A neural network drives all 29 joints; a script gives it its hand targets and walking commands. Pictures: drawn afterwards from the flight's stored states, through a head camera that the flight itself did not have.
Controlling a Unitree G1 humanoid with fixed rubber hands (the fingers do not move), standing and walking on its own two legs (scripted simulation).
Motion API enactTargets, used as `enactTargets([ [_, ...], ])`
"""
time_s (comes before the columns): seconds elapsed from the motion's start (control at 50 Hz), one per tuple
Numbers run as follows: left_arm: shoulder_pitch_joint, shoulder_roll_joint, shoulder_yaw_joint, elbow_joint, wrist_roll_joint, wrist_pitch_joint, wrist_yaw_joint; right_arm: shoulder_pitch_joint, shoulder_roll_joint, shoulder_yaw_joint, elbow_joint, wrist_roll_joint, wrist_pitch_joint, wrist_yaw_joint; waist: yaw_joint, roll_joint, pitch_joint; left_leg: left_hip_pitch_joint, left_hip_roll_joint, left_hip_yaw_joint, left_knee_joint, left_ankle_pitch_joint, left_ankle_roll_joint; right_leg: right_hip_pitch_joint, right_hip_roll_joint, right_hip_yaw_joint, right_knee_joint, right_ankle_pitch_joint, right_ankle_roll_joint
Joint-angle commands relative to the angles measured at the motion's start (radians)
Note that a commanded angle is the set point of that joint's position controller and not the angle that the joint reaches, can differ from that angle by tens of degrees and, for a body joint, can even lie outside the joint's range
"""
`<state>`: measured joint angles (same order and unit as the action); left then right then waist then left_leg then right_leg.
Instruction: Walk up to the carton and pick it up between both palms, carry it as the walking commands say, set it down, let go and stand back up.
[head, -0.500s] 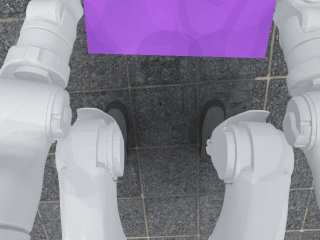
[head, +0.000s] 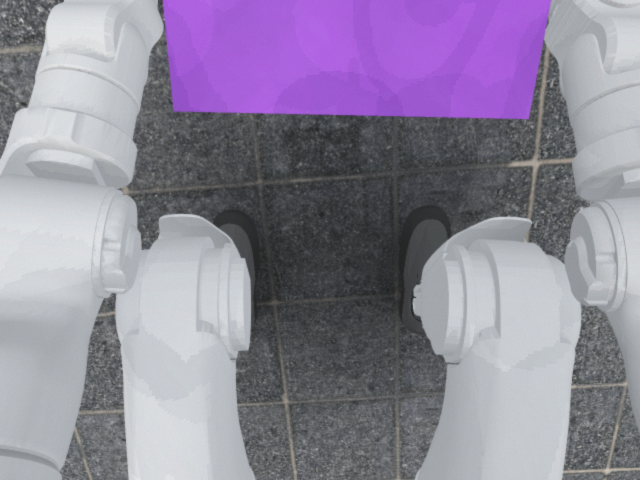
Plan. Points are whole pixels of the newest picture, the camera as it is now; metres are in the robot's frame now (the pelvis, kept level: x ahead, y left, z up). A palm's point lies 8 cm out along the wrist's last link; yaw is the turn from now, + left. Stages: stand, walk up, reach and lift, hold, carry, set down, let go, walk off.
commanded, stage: reach and lift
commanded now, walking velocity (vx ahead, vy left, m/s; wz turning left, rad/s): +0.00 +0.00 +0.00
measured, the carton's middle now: out of the picture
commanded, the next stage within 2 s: none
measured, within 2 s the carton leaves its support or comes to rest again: neither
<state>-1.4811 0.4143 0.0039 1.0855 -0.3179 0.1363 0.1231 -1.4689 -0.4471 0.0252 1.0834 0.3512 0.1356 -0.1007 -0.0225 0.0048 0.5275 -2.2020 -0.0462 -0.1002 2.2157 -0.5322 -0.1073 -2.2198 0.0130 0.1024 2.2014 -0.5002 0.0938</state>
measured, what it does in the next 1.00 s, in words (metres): rises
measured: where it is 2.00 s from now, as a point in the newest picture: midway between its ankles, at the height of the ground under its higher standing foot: (328, 291)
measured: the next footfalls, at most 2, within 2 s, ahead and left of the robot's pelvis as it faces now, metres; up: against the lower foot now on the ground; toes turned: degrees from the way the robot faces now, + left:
none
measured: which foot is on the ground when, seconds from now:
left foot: down 0.00-1.00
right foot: down 0.00-1.00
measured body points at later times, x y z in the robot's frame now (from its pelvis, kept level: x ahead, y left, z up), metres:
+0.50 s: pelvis -0.01 +0.00 +0.03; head +0.36 -0.02 +0.28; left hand +0.57 +0.16 -0.12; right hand +0.56 -0.22 -0.12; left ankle +0.13 +0.15 -0.33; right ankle +0.14 -0.15 -0.33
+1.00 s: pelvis -0.02 +0.00 +0.07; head +0.33 -0.02 +0.33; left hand +0.56 +0.17 -0.05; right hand +0.54 -0.21 -0.05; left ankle +0.13 +0.15 -0.33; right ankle +0.14 -0.15 -0.33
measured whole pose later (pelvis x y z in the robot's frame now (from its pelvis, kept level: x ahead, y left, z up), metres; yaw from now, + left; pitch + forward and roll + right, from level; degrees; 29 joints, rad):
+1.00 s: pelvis -0.02 +0.00 +0.07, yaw +0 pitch +25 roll +1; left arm -1.42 0.33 0.30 0.78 -0.07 0.37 0.06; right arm -1.41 -0.34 -0.28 0.74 0.08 0.41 -0.06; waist -0.03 0.00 0.52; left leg -1.95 -0.08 -0.09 1.99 -0.49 -0.11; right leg -1.97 0.07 0.14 1.99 -0.46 0.11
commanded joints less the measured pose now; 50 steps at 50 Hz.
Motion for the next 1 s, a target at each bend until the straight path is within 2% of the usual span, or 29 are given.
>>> enactTargets([
  [0.0, -0.709, -0.820, -0.214, -0.525, -0.044, -0.037, -0.170, -0.811, 0.726, 0.195, -0.583, 0.052, -0.055, 0.192, -0.035, 0.018, -2.066, 0.857, -0.052, 0.228, -0.172, 0.399, 0.066, 0.834, 0.069, -0.238, -0.176, 0.376, -0.053],
  [0.18, -0.747, -0.890, -0.196, -0.515, 0.003, 0.027, -0.199, -0.802, 0.815, 0.163, -0.555, -0.014, 0.019, 0.224, -0.046, -0.004, -2.052, 0.839, -0.053, 0.234, -0.232, 0.273, 0.071, 0.814, 0.069, -0.257, -0.221, 0.242, -0.055],
  [0.26, -0.713, -0.945, -0.168, -0.477, 0.035, 0.053, -0.220, -0.810, 0.879, 0.154, -0.562, -0.032, 0.042, 0.251, -0.018, -0.010, -2.049, 0.828, -0.056, 0.240, -0.250, 0.267, 0.077, 0.803, 0.074, -0.259, -0.235, 0.226, -0.056],
  [0.34, -0.682, -0.994, -0.160, -0.487, 0.053, 0.074, -0.236, -0.821, 0.929, 0.167, -0.610, -0.038, 0.059, 0.271, 0.007, -0.014, -2.131, 0.852, -0.063, 0.248, -0.254, 0.320, 0.078, 0.836, 0.083, -0.259, -0.242, 0.275, -0.055],
  [0.46, -0.701, -0.998, -0.176, -0.591, 0.058, 0.097, -0.254, -0.798, 0.993, 0.196, -0.654, -0.043, 0.091, 0.283, 0.029, -0.033, -2.266, 0.870, -0.072, 0.258, -0.257, 0.379, 0.076, 0.928, 0.098, -0.251, -0.250, 0.356, -0.049],
  [0.64, -0.747, -0.970, -0.223, -0.755, 0.033, 0.146, -0.266, -0.812, 1.012, 0.235, -0.802, -0.040, 0.146, 0.246, 0.023, -0.044, -2.514, 0.915, -0.081, 0.275, -0.290, 0.387, 0.075, 1.122, 0.113, -0.233, -0.294, 0.402, -0.045],
  [0.74, -0.699, -1.018, -0.199, -0.678, 0.058, 0.180, -0.283, -0.818, 1.018, 0.217, -0.783, -0.065, 0.172, 0.249, 0.022, -0.032, -2.416, 0.884, -0.082, 0.271, -0.342, 0.286, 0.079, 1.061, 0.108, -0.237, -0.343, 0.279, -0.051],
  [0.82, -0.665, -1.073, -0.174, -0.588, 0.090, 0.198, -0.303, -0.814, 1.048, 0.199, -0.721, -0.088, 0.189, 0.277, 0.023, -0.033, -2.312, 0.862, -0.081, 0.262, -0.385, 0.203, 0.084, 0.981, 0.102, -0.249, -0.379, 0.177, -0.054],
  [0.88, -0.653, -1.114, -0.162, -0.546, 0.106, 0.211, -0.317, -0.801, 1.074, 0.182, -0.677, -0.104, 0.200, 0.303, 0.011, -0.030, -2.275, 0.869, -0.081, 0.252, -0.413, 0.166, 0.085, 0.936, 0.098, -0.261, -0.400, 0.130, -0.056],
  [0.94, -0.657, -1.138, -0.172, -0.561, 0.108, 0.219, -0.325, -0.789, 1.103, 0.180, -0.676, -0.111, 0.211, 0.322, 0.003, -0.025, -2.322, 0.913, -0.085, 0.245, -0.432, 0.177, 0.085, 0.940, 0.100, -0.271, -0.413, 0.134, -0.056],
  [0.98, -0.681, -1.150, -0.191, -0.610, 0.096, 0.224, -0.327, -0.778, 1.122, 0.187, -0.695, -0.103, 0.219, 0.331, -0.008, -0.015, -2.400, 0.966, -0.090, 0.243, -0.439, 0.216, 0.082, 0.974, 0.103, -0.272, -0.419, 0.175, -0.056],
])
